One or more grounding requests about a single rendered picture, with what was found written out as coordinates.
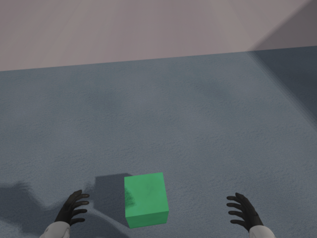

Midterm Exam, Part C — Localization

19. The robot left forearm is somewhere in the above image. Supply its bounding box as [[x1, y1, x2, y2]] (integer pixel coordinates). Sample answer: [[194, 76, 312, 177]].
[[39, 221, 70, 238]]

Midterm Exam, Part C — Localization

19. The carton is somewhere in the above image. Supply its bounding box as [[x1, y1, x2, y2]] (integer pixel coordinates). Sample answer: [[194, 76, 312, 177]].
[[124, 172, 169, 229]]

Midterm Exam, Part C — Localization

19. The robot right forearm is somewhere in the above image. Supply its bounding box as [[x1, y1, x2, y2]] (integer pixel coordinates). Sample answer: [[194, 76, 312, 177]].
[[249, 225, 276, 238]]

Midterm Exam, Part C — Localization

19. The robot left hand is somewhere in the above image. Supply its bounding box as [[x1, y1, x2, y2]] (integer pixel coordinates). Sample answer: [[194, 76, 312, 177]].
[[55, 190, 90, 226]]

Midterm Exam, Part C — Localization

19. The robot right hand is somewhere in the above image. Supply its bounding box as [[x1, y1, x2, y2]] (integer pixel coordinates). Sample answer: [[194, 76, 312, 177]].
[[226, 193, 264, 232]]

